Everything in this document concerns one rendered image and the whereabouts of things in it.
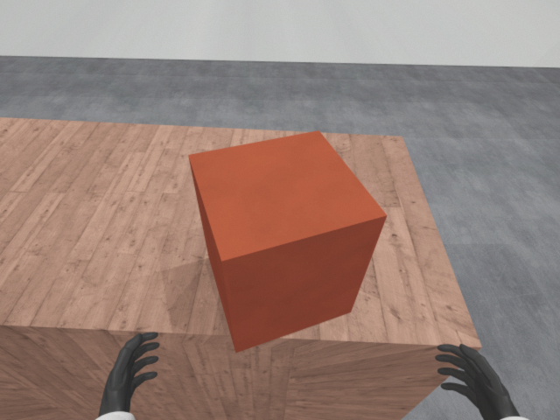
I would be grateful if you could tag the right robot hand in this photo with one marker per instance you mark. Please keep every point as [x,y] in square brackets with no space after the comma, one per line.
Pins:
[484,388]

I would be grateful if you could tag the carton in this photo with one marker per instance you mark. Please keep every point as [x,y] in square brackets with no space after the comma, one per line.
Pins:
[289,230]

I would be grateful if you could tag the pedestal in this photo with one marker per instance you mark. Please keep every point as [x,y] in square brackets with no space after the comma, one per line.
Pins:
[101,239]

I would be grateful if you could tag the left robot hand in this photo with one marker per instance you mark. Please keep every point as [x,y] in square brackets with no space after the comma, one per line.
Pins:
[121,382]

